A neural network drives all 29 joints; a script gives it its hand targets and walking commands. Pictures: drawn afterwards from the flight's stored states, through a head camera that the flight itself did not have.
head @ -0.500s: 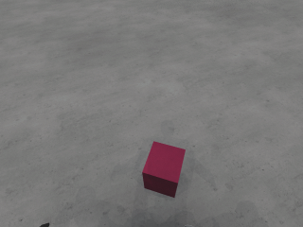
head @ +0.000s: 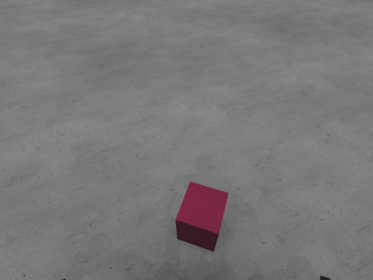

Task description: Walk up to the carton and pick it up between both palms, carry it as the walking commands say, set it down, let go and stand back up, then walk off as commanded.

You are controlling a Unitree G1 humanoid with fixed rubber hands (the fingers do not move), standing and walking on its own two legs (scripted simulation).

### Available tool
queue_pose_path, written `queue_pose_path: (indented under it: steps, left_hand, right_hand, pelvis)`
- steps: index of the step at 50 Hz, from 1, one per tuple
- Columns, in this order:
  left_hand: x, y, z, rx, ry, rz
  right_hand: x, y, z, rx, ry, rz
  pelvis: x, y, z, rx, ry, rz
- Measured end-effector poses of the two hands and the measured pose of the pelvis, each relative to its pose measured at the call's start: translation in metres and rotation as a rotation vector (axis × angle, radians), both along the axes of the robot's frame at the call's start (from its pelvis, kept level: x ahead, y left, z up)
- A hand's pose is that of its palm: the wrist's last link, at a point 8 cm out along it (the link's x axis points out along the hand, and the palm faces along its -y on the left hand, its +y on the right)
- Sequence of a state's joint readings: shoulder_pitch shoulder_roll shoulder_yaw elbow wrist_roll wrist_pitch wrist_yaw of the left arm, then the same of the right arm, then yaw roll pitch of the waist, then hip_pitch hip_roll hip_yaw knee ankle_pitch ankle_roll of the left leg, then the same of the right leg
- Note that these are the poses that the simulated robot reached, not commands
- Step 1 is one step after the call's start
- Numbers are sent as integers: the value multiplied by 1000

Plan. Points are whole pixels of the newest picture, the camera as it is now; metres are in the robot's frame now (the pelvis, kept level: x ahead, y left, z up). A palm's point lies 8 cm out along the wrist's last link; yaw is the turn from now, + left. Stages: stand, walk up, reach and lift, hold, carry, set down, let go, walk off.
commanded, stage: walk up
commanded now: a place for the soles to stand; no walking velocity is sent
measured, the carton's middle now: (201, 216) +0.55 -0.04 -0.63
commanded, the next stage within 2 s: none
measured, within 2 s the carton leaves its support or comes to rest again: neither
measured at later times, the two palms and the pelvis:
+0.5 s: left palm out of the picture +0.10 +0.44 -0.09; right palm out of the picture +0.08 -0.27 -0.10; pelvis +0.04 +0.08 -0.01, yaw -5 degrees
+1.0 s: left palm (67, 216) +0.31 +0.35 -0.12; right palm out of the picture +0.13 -0.25 -0.10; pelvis +0.11 +0.09 -0.01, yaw -14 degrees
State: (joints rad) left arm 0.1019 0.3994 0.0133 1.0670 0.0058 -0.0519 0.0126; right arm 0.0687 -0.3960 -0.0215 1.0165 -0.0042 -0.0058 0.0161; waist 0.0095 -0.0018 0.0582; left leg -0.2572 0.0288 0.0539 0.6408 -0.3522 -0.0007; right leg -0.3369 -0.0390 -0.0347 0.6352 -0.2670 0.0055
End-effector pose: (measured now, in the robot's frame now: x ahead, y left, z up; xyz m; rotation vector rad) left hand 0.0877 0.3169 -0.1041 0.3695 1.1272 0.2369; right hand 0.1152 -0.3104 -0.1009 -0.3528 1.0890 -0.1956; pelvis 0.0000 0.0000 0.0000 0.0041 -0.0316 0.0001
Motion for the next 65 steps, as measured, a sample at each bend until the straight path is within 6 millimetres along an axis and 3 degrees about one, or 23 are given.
queue_pose_path:
  steps: [9, 13, 17, 20, 23, 27, 32, 37, 46, 55, 65]
  left_hand:
    - [-5, 8, 10, 25, 12, -4]
    - [-25, 38, 17, 91, 52, 11]
    - [-40, 78, 24, 145, 94, 32]
    - [-34, 110, 19, 177, 119, 12]
    - [-8, 120, 13, 184, 124, -28]
    - [39, 114, 11, 145, 80, -110]
    - [96, 91, 5, 95, 27, -196]
    - [142, 65, -3, 55, -33, -260]
    - [201, 40, -10, -26, -60, -318]
    - [233, 34, -15, -33, -81, -346]
    - [218, 43, -13, -3, -31, -347]
  right_hand:
    - [-6, 0, 2, 21, 12, -13]
    - [1, -4, 7, 6, -20, -17]
    - [2, 5, 8, -11, -17, -24]
    - [-5, 17, 4, -29, -25, -47]
    - [-25, 30, -1, -47, -8, -96]
    - [-44, 47, -2, -32, 19, -166]
    - [-50, 52, -9, -26, 38, -217]
    - [-35, 58, -19, -12, 48, -247]
    - [0, 69, -9, -35, 15, -242]
    - [24, 58, 2, -78, -51, -272]
    - [16, 58, -1, -64, -46, -294]
  pelvis:
    - [4, 5, 5, 0, 3, -18]
    - [6, 19, 2, -16, 5, -28]
    - [13, 41, -2, -32, 3, -32]
    - [22, 61, -12, -16, -3, -47]
    - [30, 73, -16, 5, -11, -78]
    - [45, 78, -12, 20, -23, -112]
    - [67, 78, -14, 18, -19, -162]
    - [80, 77, -19, -12, -18, -188]
    - [104, 87, -14, -9, 9, -238]
    - [112, 89, -17, -8, 5, -269]
    - [107, 88, -16, 3, 6, -286]
